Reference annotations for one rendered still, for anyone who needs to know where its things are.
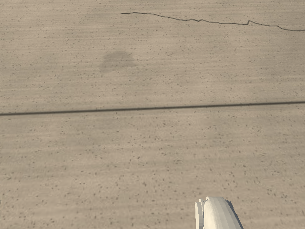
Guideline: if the right robot thigh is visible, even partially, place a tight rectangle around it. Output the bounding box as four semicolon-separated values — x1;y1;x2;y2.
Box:
194;197;244;229

